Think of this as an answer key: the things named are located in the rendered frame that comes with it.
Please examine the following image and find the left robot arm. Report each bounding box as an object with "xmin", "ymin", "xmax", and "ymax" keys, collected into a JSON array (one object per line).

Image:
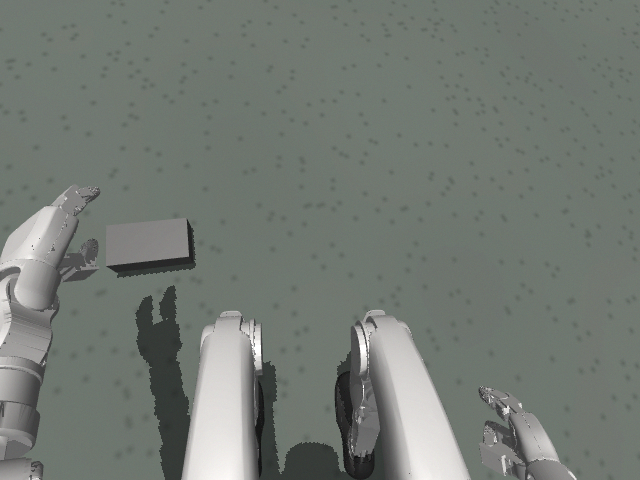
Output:
[{"xmin": 0, "ymin": 259, "xmax": 62, "ymax": 480}]

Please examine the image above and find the right robot foot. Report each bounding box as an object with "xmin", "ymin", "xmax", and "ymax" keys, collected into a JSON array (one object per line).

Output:
[{"xmin": 335, "ymin": 371, "xmax": 375, "ymax": 480}]

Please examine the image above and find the right robot arm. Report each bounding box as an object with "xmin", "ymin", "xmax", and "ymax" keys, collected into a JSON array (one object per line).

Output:
[{"xmin": 525, "ymin": 460, "xmax": 577, "ymax": 480}]

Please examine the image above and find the carton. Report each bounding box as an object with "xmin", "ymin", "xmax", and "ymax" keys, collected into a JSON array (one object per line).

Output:
[{"xmin": 106, "ymin": 218, "xmax": 194, "ymax": 272}]

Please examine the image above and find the right robot hand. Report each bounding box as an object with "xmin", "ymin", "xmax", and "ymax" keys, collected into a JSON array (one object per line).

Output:
[{"xmin": 479, "ymin": 386, "xmax": 560, "ymax": 480}]

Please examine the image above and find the left robot hand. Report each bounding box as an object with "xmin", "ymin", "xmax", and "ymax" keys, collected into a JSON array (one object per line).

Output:
[{"xmin": 0, "ymin": 184, "xmax": 100, "ymax": 282}]

